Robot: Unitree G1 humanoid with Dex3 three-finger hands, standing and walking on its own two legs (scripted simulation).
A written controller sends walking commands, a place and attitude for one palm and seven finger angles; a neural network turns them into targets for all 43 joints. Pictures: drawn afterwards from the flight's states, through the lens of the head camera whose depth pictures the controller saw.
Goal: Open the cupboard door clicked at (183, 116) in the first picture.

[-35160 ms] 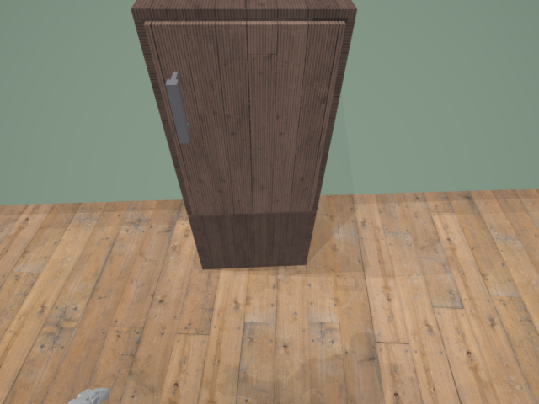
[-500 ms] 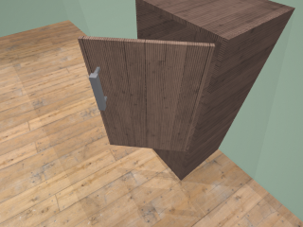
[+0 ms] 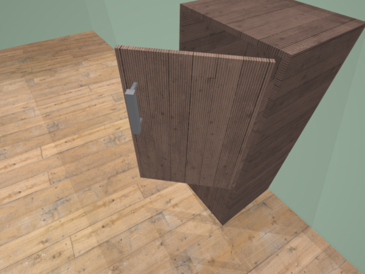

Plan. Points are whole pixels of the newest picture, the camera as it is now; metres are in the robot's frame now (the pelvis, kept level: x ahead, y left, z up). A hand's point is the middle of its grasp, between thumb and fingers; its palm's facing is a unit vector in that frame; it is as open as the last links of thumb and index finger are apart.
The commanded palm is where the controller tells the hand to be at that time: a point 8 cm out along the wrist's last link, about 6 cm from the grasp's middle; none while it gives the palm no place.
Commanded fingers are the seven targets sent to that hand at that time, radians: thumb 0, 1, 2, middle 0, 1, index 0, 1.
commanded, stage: look again from close up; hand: left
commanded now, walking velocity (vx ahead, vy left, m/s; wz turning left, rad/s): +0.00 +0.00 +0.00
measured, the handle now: (135, 108) +0.55 +0.18 +0.05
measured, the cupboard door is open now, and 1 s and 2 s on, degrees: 46 46 46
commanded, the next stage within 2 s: raise the hand with hooked fingers in 0.28 s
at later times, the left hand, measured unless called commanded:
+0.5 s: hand out of the picture +0.11 +0.27 -0.08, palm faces +0.24 -0.96 -0.17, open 7.4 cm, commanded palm +0.08 +0.31 -0.06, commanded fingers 0.00 0.74 0.83 -0.21 -0.41 -0.21 -0.41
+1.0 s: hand (54, 264) +0.15 +0.27 -0.03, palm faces -0.02 -1.00 -0.06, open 9.7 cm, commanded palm +0.13 +0.33 -0.01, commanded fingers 0.00 0.15 0.58 -0.25 -0.78 -0.25 -0.78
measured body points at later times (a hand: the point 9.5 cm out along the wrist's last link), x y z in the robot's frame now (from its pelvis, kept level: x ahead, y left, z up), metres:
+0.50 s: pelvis -0.04 +0.04 +0.00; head -0.03 +0.06 +0.45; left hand +0.09 +0.32 -0.07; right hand +0.05 -0.21 -0.11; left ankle +0.00 +0.11 -0.73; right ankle -0.01 -0.10 -0.73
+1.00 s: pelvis -0.04 +0.02 -0.08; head +0.01 +0.05 +0.37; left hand +0.14 +0.32 -0.02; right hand +0.18 -0.19 -0.12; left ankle +0.00 +0.11 -0.73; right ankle -0.01 -0.09 -0.73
